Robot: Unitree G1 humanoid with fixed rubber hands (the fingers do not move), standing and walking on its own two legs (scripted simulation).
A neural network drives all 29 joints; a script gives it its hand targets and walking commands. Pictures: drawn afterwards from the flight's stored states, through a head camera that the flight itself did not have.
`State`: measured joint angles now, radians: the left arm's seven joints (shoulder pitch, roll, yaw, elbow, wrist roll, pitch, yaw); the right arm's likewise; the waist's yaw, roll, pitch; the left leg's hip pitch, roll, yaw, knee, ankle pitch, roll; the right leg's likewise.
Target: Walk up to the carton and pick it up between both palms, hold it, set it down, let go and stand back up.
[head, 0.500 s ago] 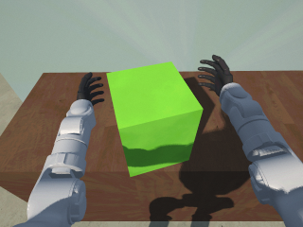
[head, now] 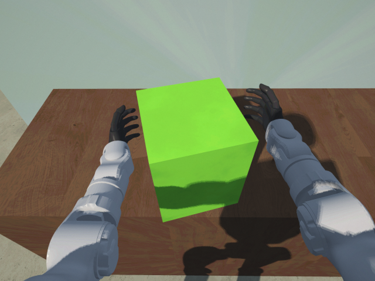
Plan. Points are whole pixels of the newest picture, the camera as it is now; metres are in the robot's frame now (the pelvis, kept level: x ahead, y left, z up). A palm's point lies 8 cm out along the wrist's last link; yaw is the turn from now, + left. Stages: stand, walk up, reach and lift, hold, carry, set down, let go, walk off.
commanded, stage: reach and lift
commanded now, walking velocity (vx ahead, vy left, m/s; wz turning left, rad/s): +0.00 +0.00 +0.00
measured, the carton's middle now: (190, 151) +0.42 +0.02 +0.03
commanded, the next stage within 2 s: none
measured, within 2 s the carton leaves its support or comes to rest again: neither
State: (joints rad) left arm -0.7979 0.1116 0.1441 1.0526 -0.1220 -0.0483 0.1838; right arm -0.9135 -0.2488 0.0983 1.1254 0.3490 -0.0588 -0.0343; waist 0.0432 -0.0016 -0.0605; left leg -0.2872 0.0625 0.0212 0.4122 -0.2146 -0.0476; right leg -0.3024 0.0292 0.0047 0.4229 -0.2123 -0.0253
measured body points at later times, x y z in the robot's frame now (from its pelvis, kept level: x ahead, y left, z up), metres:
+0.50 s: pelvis -0.01 +0.00 +0.00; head +0.01 +0.00 +0.45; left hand +0.41 +0.17 +0.09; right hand +0.44 -0.13 +0.12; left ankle -0.01 +0.15 -0.74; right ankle +0.00 -0.10 -0.74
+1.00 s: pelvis +0.00 +0.00 +0.00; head +0.01 +0.00 +0.45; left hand +0.41 +0.17 +0.09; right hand +0.44 -0.12 +0.11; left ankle -0.01 +0.15 -0.74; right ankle +0.00 -0.10 -0.74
